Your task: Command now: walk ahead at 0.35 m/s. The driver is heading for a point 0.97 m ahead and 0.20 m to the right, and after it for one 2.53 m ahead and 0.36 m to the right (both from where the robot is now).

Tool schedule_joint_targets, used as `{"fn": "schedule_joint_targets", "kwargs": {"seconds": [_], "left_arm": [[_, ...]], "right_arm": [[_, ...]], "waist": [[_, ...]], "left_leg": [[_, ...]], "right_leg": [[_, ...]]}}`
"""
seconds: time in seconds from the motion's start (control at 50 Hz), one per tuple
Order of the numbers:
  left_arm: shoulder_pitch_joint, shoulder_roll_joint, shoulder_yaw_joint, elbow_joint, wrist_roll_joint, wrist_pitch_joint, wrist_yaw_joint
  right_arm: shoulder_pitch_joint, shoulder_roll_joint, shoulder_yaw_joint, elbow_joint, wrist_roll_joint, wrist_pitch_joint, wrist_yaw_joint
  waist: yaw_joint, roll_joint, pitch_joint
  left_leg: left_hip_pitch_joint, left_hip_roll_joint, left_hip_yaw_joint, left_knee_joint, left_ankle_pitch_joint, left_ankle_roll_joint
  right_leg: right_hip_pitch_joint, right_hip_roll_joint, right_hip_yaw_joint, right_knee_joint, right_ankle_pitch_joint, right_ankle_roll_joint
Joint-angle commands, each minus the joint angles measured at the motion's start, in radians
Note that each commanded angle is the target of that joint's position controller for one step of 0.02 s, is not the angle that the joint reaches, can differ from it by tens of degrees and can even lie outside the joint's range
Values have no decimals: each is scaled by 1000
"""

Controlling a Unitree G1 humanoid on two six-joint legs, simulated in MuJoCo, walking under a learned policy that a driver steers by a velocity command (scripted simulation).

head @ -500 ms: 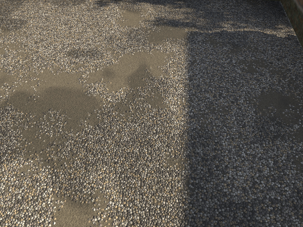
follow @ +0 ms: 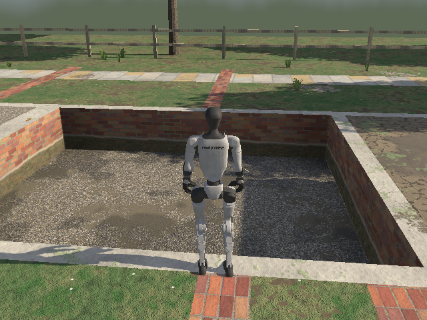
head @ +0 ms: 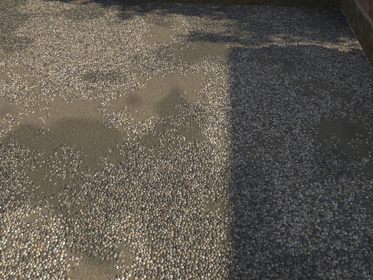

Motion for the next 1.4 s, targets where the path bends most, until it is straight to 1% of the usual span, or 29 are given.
{"fn": "schedule_joint_targets", "kwargs": {"seconds": [0.02, 0.12, 0.14, 0.16, 0.22, 0.24, 0.3, 0.34, 0.4, 0.42, 0.46, 0.52, 0.58, 0.62, 0.66, 0.7, 0.76, 0.8, 0.84, 0.88, 0.94, 1.0, 1.06, 1.1, 1.16, 1.22, 1.28, 1.34, 1.4], "left_arm": [[-68, 87, 29, -101, 3, -11, 1], [-119, 76, 33, -136, 6, -11, -3], [-71, 69, 34, -108, 6, -17, 0], [-150, 65, 29, -150, 4, -12, -4], [-95, 65, 38, -122, 7, -18, -3], [-170, 63, 32, -159, 5, -13, -6], [-112, 62, 41, -128, 6, -19, -4], [-192, 62, 36, -163, 5, -14, -8], [-172, 69, 43, -157, 8, -12, -9], [-120, 58, 43, -129, 5, -21, -5], [-204, 60, 38, -165, 4, -14, -9], [-128, 55, 44, -131, 5, -19, -7], [-209, 60, 39, -164, 3, -16, -11], [-133, 57, 43, -130, 6, -21, -8], [-204, 58, 38, -164, 4, -18, -11], [-136, 56, 44, -131, 5, -23, -7], [-208, 59, 38, -164, 3, -19, -12], [-134, 55, 43, -131, 5, -24, -9], [-205, 57, 38, -165, 4, -20, -11], [-137, 55, 44, -133, 5, -24, -8], [-209, 58, 39, -166, 4, -19, -12], [-131, 52, 44, -133, 5, -25, -8], [-214, 57, 39, -168, 3, -18, -12], [-137, 52, 43, -134, 6, -23, -10], [-211, 58, 39, -168, 4, -20, -13], [-133, 51, 44, -135, 5, -25, -8], [-216, 56, 38, -170, 3, -19, -13], [-134, 50, 44, -136, 5, -24, -9], [-217, 55, 38, -171, 4, -18, -13]], "right_arm": [[-50, -69, -19, -98, -4, -13, -5], [-88, -57, -17, -132, -7, -18, -5], [-39, -69, -19, -110, 6, -16, -20], [-130, -61, -17, -149, 3, -15, -8], [-54, -64, -19, -126, 5, -18, -18], [-142, -59, -17, -160, 2, -18, -6], [-61, -63, -20, -134, 6, -19, -18], [-160, -61, -18, -173, 5, -16, -7], [-115, -53, -19, -160, -9, -22, -1], [-61, -59, -20, -138, 5, -23, -17], [-164, -60, -18, -177, 6, -17, -6], [-68, -57, -19, -144, 5, -20, -15], [-170, -57, -17, -184, 8, -15, -5], [-73, -56, -18, -150, 4, -19, -14], [-164, -55, -16, -184, 4, -19, -4], [-75, -55, -18, -152, 4, -20, -14], [-171, -53, -15, -189, 5, -17, -4], [-76, -52, -17, -155, 3, -21, -14], [-168, -51, -15, -187, 3, -20, -4], [-78, -52, -17, -155, 4, -22, -14], [-174, -50, -15, -191, 5, -18, -4], [-72, -49, -17, -153, 3, -25, -14], [-177, -49, -14, -192, 6, -19, -4], [-79, -49, -16, -158, 3, -22, -12], [-173, -49, -14, -192, 4, -20, -3], [-70, -48, -16, -154, 3, -27, -13], [-176, -48, -14, -193, 5, -20, -4], [-71, -47, -16, -155, 3, -27, -13], [-176, -48, -13, -193, 6, -21, -3]], "waist": [[-4, -8, 7], [-3, -1, -20], [12, -3, -75], [3, 14, 38], [13, 2, -92], [2, 16, 17], [12, 1, -110], [3, 19, 20], [-7, 5, -63], [9, 1, -133], [2, 19, 18], [9, 8, -116], [1, 20, 29], [7, 7, -99], [-1, 17, 16], [6, 1, -103], [-1, 17, 25], [5, 5, -104], [-1, 16, 13], [6, 3, -107], [0, 17, 22], [7, 3, -130], [0, 17, 25], [7, 7, -106], [0, 14, 22], [6, 1, -131], [0, 16, 24], [7, 5, -131], [0, 17, 24]], "left_leg": [[-34, 82, -67, -15, 138, 24], [-45, 88, -62, 40, 196, 21], [-31, 92, -95, -6, 20, 23], [-81, 89, -67, 39, 194, 20], [-35, 96, -95, 14, 49, 21], [-82, 92, -66, 59, 222, 19], [-32, 99, -93, 28, 71, 20], [-84, 98, -68, 65, 231, 18], [-50, 95, -53, 91, 266, 15], [-21, 101, -90, 41, 88, 19], [-87, 101, -66, 71, 239, 18], [-37, 104, -91, 38, 82, 19], [-96, 103, -68, 68, 226, 19], [-45, 103, -91, 37, 70, 20], [-89, 99, -63, 75, 224, 17], [-42, 102, -87, 41, 71, 18], [-92, 100, -63, 74, 223, 17], [-42, 102, -85, 43, 70, 18], [-87, 99, -59, 80, 226, 16], [-41, 103, -84, 45, 74, 18], [-93, 101, -61, 77, 224, 17], [-33, 103, -81, 50, 77, 17], [-98, 103, -60, 77, 222, 17], [-48, 104, -83, 45, 68, 18], [-95, 102, -58, 79, 220, 17], [-34, 103, -77, 52, 73, 16], [-99, 104, -56, 80, 220, 17], [-36, 105, -77, 52, 72, 17], [-101, 105, -56, 80, 217, 17]], "right_leg": [[-41, -53, 63, -17, 166, -36], [-40, -47, 61, 38, 205, -30], [5, -23, 43, 32, 13, -27], [-64, -37, 53, 50, 196, -23], [11, -19, 41, 62, 35, -22], [-55, -35, 51, 74, 220, -19], [18, -16, 38, 82, 50, -19], [-58, -31, 49, 90, 219, -15], [-26, -36, 54, 109, 264, -17], [25, -16, 38, 98, 63, -16], [-62, -27, 47, 102, 217, -12], [12, -12, 38, 105, 55, -12], [-70, -24, 48, 106, 211, -9], [3, -12, 42, 105, 58, -13], [-69, -27, 53, 105, 224, -10], [2, -12, 43, 107, 59, -13], [-75, -25, 53, 107, 220, -9], [1, -13, 45, 108, 64, -12], [-72, -27, 55, 108, 228, -9], [1, -12, 44, 111, 62, -12], [-77, -25, 54, 111, 221, -8], [9, -13, 46, 113, 66, -11], [-79, -23, 54, 113, 215, -7], [-2, -11, 47, 114, 59, -10], [-79, -24, 57, 113, 222, -8], [7, -13, 48, 115, 67, -11], [-82, -23, 56, 116, 217, -8], [5, -11, 48, 117, 61, -10], [-84, -21, 56, 117, 213, -7]]}}
Velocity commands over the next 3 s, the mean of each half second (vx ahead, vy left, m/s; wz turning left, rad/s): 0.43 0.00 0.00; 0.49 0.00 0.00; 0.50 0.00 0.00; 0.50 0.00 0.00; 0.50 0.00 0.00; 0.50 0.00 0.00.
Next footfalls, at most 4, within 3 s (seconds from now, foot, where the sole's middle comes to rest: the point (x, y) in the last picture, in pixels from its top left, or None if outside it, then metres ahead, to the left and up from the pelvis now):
none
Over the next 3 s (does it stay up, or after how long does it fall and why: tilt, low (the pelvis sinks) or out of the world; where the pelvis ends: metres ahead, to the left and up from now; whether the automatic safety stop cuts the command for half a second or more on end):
stays up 0.00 0.01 -0.02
